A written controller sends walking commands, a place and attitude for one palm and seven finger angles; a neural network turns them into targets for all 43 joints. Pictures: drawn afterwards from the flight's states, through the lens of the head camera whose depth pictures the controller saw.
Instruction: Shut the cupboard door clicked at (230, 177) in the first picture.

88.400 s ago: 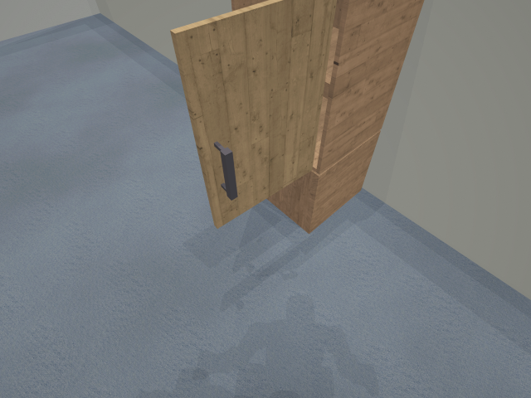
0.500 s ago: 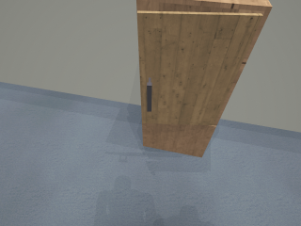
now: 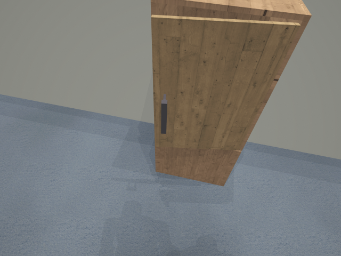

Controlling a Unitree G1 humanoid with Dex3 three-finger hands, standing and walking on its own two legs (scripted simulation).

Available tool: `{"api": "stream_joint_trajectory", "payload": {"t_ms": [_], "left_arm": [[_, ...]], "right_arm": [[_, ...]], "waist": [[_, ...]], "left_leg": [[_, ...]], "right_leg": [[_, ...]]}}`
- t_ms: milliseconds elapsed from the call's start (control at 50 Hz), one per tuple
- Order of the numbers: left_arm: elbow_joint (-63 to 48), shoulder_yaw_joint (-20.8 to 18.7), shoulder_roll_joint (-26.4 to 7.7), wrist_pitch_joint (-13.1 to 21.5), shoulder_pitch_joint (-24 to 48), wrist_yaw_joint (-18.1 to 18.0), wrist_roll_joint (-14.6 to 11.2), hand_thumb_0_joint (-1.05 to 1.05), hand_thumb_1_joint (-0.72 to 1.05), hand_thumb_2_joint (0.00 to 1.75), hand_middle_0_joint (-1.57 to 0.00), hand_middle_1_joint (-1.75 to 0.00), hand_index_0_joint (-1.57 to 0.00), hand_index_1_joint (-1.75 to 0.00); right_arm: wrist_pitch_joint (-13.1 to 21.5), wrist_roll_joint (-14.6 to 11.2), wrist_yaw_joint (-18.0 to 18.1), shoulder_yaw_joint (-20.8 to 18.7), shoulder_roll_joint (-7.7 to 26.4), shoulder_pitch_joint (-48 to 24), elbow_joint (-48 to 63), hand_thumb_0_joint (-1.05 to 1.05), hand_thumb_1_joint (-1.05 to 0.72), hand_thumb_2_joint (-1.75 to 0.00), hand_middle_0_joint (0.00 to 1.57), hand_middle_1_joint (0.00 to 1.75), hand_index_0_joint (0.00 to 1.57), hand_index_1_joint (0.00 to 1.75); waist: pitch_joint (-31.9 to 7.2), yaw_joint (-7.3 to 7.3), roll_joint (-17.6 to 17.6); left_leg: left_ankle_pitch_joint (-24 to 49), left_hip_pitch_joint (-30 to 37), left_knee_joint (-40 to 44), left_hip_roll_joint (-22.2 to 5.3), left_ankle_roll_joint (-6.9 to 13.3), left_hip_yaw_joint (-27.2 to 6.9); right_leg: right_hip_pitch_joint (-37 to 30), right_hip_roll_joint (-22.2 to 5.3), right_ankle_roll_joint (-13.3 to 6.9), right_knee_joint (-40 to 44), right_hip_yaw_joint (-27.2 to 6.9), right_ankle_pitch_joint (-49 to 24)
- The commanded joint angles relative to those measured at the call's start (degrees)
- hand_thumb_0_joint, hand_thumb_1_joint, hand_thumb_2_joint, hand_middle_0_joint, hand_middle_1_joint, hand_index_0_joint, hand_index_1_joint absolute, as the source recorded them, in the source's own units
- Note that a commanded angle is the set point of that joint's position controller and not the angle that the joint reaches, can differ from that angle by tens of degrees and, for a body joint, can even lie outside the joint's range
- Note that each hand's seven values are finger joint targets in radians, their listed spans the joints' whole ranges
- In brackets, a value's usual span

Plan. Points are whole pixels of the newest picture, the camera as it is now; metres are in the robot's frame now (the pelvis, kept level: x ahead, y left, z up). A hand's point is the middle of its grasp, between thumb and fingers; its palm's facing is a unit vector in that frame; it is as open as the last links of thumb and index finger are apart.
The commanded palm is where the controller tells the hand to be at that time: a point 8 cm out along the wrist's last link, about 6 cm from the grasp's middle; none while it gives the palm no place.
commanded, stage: shuffle to correct the standing spot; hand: left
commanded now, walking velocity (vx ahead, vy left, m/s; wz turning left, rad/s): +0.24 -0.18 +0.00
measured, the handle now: (164, 114) +0.62 +0.07 -0.09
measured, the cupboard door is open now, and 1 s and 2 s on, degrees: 11 11 11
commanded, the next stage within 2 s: come to a stop and stand still in 0.60 s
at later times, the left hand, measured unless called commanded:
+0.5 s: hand (131, 221) +0.25 +0.13 -0.19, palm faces +0.01 -0.97 -0.24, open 7.3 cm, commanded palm none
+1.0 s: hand (158, 210) +0.28 +0.05 -0.17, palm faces +0.09 -0.97 -0.23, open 7.3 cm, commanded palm none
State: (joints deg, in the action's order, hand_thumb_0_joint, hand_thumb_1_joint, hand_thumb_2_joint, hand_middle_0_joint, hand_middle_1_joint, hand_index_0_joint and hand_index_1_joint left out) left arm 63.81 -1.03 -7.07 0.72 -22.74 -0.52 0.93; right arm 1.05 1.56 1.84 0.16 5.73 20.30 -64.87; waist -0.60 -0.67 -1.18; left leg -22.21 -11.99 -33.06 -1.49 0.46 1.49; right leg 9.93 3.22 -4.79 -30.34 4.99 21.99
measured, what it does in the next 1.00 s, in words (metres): walks ahead: right foot, then left foot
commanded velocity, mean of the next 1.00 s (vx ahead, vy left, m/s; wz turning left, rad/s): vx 0.02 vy -0.09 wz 0.00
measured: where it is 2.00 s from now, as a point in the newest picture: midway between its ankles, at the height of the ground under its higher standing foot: outside the picture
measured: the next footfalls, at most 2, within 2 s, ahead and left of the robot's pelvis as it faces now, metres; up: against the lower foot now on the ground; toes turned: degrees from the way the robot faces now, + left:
right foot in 0.44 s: +0.30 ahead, -0.18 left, +0.00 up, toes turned -6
left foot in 0.74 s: +0.26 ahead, -0.01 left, +0.00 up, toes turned +12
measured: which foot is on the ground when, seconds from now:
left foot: down 0.00-0.44, up 0.46-0.72, down 0.74-1.00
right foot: down 0.00-0.12, up 0.14-0.42, down 0.44-0.74, up 0.76-0.96, down 0.98-1.00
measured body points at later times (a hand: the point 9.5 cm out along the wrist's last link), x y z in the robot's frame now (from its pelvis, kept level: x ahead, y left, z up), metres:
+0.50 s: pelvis +0.16 -0.07 -0.02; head +0.23 -0.08 +0.42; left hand +0.25 +0.19 -0.17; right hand +0.07 -0.30 -0.17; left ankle -0.03 +0.09 -0.66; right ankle +0.26 -0.17 -0.73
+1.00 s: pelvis +0.27 -0.14 +0.00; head +0.32 -0.14 +0.45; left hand +0.28 +0.11 -0.15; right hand +0.36 -0.37 -0.15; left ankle +0.22 -0.02 -0.73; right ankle +0.28 -0.27 -0.73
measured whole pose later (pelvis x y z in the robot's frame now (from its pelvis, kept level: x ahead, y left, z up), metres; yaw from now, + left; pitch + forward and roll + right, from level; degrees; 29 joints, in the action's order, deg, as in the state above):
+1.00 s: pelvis +0.27 -0.14 +0.00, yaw +3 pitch +1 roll +0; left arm 56.5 -2.3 -11.2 -0.7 -13.3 -0.5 1.3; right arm -0.2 1.4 1.8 -2.3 9.5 8.9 -55.3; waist 5.7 -1.7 0.0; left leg -20.0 -13.2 -33.1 -5.1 -1.4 7.7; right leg 18.0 -3.5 1.8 -33.3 3.7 12.4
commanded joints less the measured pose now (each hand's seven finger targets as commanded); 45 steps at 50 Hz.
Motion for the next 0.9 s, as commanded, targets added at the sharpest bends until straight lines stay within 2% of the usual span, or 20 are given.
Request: {"api": "stream_joint_trajectory", "payload": {"t_ms": [0, 60, 80, 100, 120, 180, 240, 300, 380, 400, 420, 440, 500, 560, 680, 720, 740, 780, 820, 880], "left_arm": [[-0.33, -2.30, -6.57, 1.11, -8.69, -0.40, 0.46, 0.00, 0.90, 0.90, -0.20, -0.30, -0.20, -0.30], [-1.43, -2.18, -6.29, 1.26, -4.77, -0.22, 0.29, 0.00, 0.90, 0.90, -0.20, -0.30, -0.20, -0.30], [-3.45, -1.76, -3.52, 1.36, -2.02, 0.30, 0.16, 0.00, 0.90, 0.90, -0.20, -0.30, -0.20, -0.30], [-6.21, -0.90, -3.07, 1.80, 3.68, 0.35, 0.41, 0.00, 0.90, 0.90, -0.20, -0.30, -0.20, -0.30], [-7.12, -1.85, -5.09, 1.45, 6.83, 0.12, 0.84, 0.00, 0.90, 0.90, -0.20, -0.30, -0.20, -0.30], [-8.63, -2.63, -4.05, 0.64, 9.59, 1.64, 0.91, 0.00, 0.90, 0.90, -0.20, -0.30, -0.20, -0.30], [-10.18, -2.34, -1.87, -0.18, 11.14, 2.85, 0.51, 0.00, 0.90, 0.90, -0.20, -0.30, -0.20, -0.30], [-11.13, -1.66, -1.51, -0.24, 12.92, 3.25, -0.38, 0.00, 0.90, 0.90, -0.20, -0.30, -0.20, -0.30], [-5.54, -2.95, -8.32, 0.70, -2.95, 2.29, 0.05, 0.00, 0.90, 0.90, -0.20, -0.30, -0.20, -0.30], [-4.26, -3.80, -11.73, 1.06, -8.04, 1.58, 0.26, 0.00, 0.90, 0.90, -0.20, -0.30, -0.20, -0.30], [-4.41, -5.13, -17.30, 1.10, -8.80, 0.80, 0.52, 0.00, 0.90, 0.90, -0.20, -0.30, -0.20, -0.30], [-5.33, -5.36, -18.22, 1.16, -8.06, 0.36, -0.22, 0.00, 0.90, 0.90, -0.20, -0.30, -0.20, -0.30], [-9.31, -3.53, -12.11, -0.13, 7.43, -0.71, 0.31, 0.00, 0.90, 0.90, -0.20, -0.30, -0.20, -0.30], [-11.06, -2.48, -10.16, 0.33, 12.28, -1.11, 1.04, 0.00, 0.90, 0.90, -0.20, -0.30, -0.20, -0.30], [-10.43, -2.10, -8.56, -1.36, 10.64, -0.44, 0.19, 0.00, 0.90, 0.90, -0.20, -0.30, -0.20, -0.30], [-12.48, -1.42, -3.96, -1.51, 9.43, 0.39, -0.56, 0.00, 0.90, 0.90, -0.20, -0.30, -0.20, -0.30], [-13.24, -2.46, -8.46, -2.03, 12.17, 0.71, 0.04, 0.00, 0.90, 0.90, -0.20, -0.30, -0.20, -0.30], [-10.88, -2.91, -6.52, -1.83, 7.77, 0.62, 0.38, 0.00, 0.90, 0.90, -0.20, -0.30, -0.20, -0.30], [-9.32, -2.19, -5.72, -1.53, 6.57, 0.13, -0.03, 0.00, 0.90, 0.90, -0.20, -0.30, -0.20, -0.30], [-9.89, -1.92, -5.89, -1.15, 8.13, -0.28, 0.24, 0.00, 0.90, 0.90, -0.20, -0.30, -0.20, -0.30]], "right_arm": [[1.36, -0.16, 0.26, -0.91, 3.05, -0.14, 3.86, 0.00, -0.90, -0.90, 0.20, 0.30, 0.20, 0.30], [2.24, -0.12, 0.40, -1.24, 3.82, 7.05, 1.37, 0.00, -0.90, -0.90, 0.20, 0.30, 0.20, 0.30], [2.80, 0.63, 1.00, -2.48, 8.21, 15.71, -1.73, 0.00, -0.90, -0.90, 0.20, 0.30, 0.20, 0.30], [2.35, 0.93, 2.07, -2.69, 10.65, 22.18, -4.29, 0.00, -0.90, -0.90, 0.20, 0.30, 0.20, 0.30], [1.65, 0.83, 2.63, -2.02, 10.13, 23.74, -5.30, 0.00, -0.90, -0.90, 0.20, 0.30, 0.20, 0.30], [2.79, 0.67, 2.86, -1.83, 8.14, 14.83, -1.95, 0.00, -0.90, -0.90, 0.20, 0.30, 0.20, 0.30], [3.53, 0.68, 2.87, -1.70, 8.72, 10.72, -0.38, 0.00, -0.90, -0.90, 0.20, 0.30, 0.20, 0.30], [3.09, 0.42, 2.39, -1.89, 10.05, 6.41, 1.29, 0.00, -0.90, -0.90, 0.20, 0.30, 0.20, 0.30], [2.08, -0.64, 1.04, -4.06, 14.45, 4.37, 1.76, 0.00, -0.90, -0.90, 0.20, 0.30, 0.20, 0.30], [1.98, -1.20, 0.48, -3.89, 12.70, 5.48, 1.61, 0.00, -0.90, -0.90, 0.20, 0.30, 0.20, 0.30], [1.67, -1.80, 0.26, -3.10, 6.98, 10.04, 2.27, 0.00, -0.90, -0.90, 0.20, 0.30, 0.20, 0.30], [0.85, -1.90, 0.59, -2.83, 7.48, 9.33, 3.63, 0.00, -0.90, -0.90, 0.20, 0.30, 0.20, 0.30], [-0.50, -0.50, -0.23, -3.14, 7.06, 2.56, 5.05, 0.00, -0.90, -0.90, 0.20, 0.30, 0.20, 0.30], [-1.95, -0.11, -0.49, -2.58, 5.24, 3.26, 5.29, 0.00, -0.90, -0.90, 0.20, 0.30, 0.20, 0.30], [-1.01, 0.14, -0.03, -2.51, 5.46, 6.97, 5.31, 0.00, -0.90, -0.90, 0.20, 0.30, 0.20, 0.30], [-0.36, 1.04, 0.77, -3.99, 14.22, 5.76, 7.34, 0.00, -0.90, -0.90, 0.20, 0.30, 0.20, 0.30], [-0.65, 0.95, 1.10, -4.02, 15.27, 1.03, 9.13, 0.00, -0.90, -0.90, 0.20, 0.30, 0.20, 0.30], [0.46, 0.68, 1.56, -2.63, 11.26, -7.14, 11.07, 0.00, -0.90, -0.90, 0.20, 0.30, 0.20, 0.30], [0.87, 0.35, 1.28, -2.13, 10.34, -9.92, 11.17, 0.00, -0.90, -0.90, 0.20, 0.30, 0.20, 0.30], [-0.20, 0.15, 1.09, -4.01, 12.47, -7.23, 10.56, 0.00, -0.90, -0.90, 0.20, 0.30, 0.20, 0.30]], "waist": [[8.26, -0.57, -5.50], [4.72, 4.19, 2.43], [3.53, 6.75, 15.21], [7.04, 8.74, 20.09], [9.25, 8.61, 14.06], [12.16, 4.77, 5.97], [11.23, 2.63, 9.86], [10.15, 1.04, 12.04], [-1.37, -5.08, 6.87], [-5.74, -7.51, -0.08], [-13.27, -6.48, -19.72], [-17.07, -5.74, -19.06], [-0.99, -0.37, -8.57], [-0.05, 3.04, -5.10], [-0.10, 5.15, 2.00], [4.19, 4.64, 25.26], [7.52, 4.25, 15.86], [5.28, -0.70, 15.36], [2.66, -1.34, 13.53], [0.83, 0.90, 10.19]], "left_leg": [[-2.42, -14.15, -6.22, -0.87, 2.02, 4.47], [4.71, 1.60, 6.78, -2.62, 3.41, 2.33], [20.32, 14.71, 12.26, -13.48, 8.36, -14.12], [49.69, 23.31, 13.61, -23.92, 13.11, -25.02], [61.64, 23.89, 10.71, -25.29, 14.56, -21.26], [47.32, 15.65, 13.85, -22.45, 11.54, -14.58], [42.47, 12.54, 16.90, -16.57, 7.94, -5.33], [43.17, 3.80, 16.60, -11.61, 5.27, 3.02], [44.98, 1.59, -3.29, -9.51, 1.95, 3.76], [32.33, -4.40, -15.12, -7.15, 0.67, 4.78], [-10.45, -14.23, -35.21, 0.46, -0.52, 5.24], [-17.23, -14.21, -47.21, -0.20, 0.80, -0.96], [-8.19, -16.55, -46.99, -6.27, 0.80, -0.91], [-6.60, -7.49, -31.36, -5.89, -0.22, 1.82], [6.37, 8.27, 4.33, -3.72, -0.90, 4.86], [12.41, 5.90, 20.62, -26.66, 8.58, -24.93], [17.24, -2.54, 21.47, -29.10, 12.99, -22.69], [36.37, -3.97, 16.28, -20.43, 9.67, -9.45], [51.37, 1.76, 11.34, -14.89, 6.89, 0.66], [56.67, 9.94, 7.13, -13.82, 6.00, 1.53]], "right_leg": [[-3.96, -15.82, -7.61, 11.94, -18.45, -5.01], [3.40, -11.75, -5.60, -3.19, -9.61, -22.41], [17.09, -4.66, -0.98, -20.88, -1.45, -18.31], [32.77, -1.54, 1.20, -32.97, 0.48, 7.83], [37.35, -3.64, 0.62, -39.63, -4.36, 9.60], [39.13, -7.45, 1.30, -42.10, -5.70, 2.90], [36.58, -7.64, 2.28, -36.24, -2.14, -3.06], [21.33, -5.95, 2.48, -17.16, 3.42, -10.89], [-6.01, -1.37, 1.30, -2.28, 5.71, -19.88], [-15.50, -7.20, -0.68, -0.80, 0.52, -27.24], [-24.42, -23.49, -6.75, 1.98, -18.75, -40.58], [-18.79, -28.25, -10.54, 9.19, -26.92, -32.37], [4.61, -22.35, -8.01, 13.53, -17.63, -4.94], [14.53, -19.17, -6.14, 16.32, -8.40, -8.24], [17.87, -13.80, -3.45, 6.62, -5.36, -3.94], [28.22, -4.46, 4.43, -17.38, 0.96, 8.67], [24.43, -7.43, 4.86, -24.91, -6.16, 7.18], [19.16, -6.61, 5.89, -27.66, -5.83, 2.53], [15.11, -6.43, 6.36, -19.88, -4.17, -0.82], [13.46, -5.47, 6.89, -8.03, 0.36, -2.66]]}}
